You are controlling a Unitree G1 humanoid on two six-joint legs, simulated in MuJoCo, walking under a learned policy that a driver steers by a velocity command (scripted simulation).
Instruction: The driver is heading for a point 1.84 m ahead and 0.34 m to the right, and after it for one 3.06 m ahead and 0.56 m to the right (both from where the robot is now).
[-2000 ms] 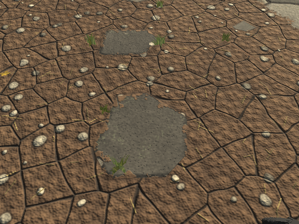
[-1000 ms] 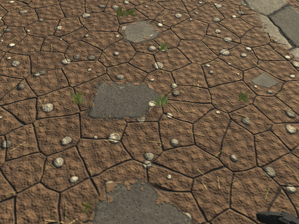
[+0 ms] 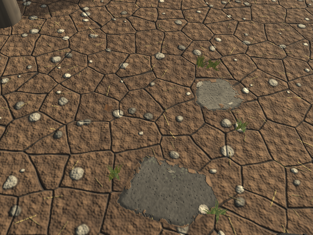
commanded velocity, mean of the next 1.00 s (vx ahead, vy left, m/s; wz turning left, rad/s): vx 0.50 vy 0.00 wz -0.16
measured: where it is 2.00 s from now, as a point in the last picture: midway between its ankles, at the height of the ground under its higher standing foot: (206, 115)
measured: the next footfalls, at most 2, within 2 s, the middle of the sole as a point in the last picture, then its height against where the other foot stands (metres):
left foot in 0.02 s outside the picture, level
right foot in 0.56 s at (187, 223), level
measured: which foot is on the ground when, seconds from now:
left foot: up 0.00-0.00, down 0.02-0.58, up 0.60-1.00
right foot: down 0.00-0.00, up 0.02-0.54, down 0.56-1.00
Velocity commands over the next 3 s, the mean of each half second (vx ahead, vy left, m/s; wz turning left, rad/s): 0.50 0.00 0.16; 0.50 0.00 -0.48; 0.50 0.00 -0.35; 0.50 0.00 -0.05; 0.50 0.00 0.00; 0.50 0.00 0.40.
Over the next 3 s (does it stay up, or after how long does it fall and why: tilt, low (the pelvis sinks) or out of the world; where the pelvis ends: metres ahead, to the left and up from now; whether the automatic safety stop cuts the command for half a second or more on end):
stays up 1.58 -0.42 0.02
